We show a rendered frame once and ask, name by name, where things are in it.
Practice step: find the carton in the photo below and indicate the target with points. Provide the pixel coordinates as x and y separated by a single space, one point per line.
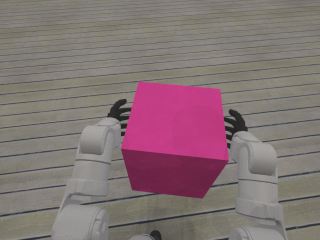
175 140

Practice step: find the right robot upper arm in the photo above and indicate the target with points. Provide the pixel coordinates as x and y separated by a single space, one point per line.
244 232

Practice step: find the left robot upper arm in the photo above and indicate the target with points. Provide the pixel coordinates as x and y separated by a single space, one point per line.
81 222

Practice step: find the robot left hand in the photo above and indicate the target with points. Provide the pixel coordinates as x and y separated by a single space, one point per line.
115 113

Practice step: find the robot right hand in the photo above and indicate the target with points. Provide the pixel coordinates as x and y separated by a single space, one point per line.
238 125

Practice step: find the robot left foot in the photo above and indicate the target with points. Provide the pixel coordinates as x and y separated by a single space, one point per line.
156 235

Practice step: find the right robot forearm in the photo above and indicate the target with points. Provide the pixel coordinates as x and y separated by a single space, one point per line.
257 172

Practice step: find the left robot forearm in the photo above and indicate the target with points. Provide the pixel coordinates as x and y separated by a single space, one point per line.
89 180

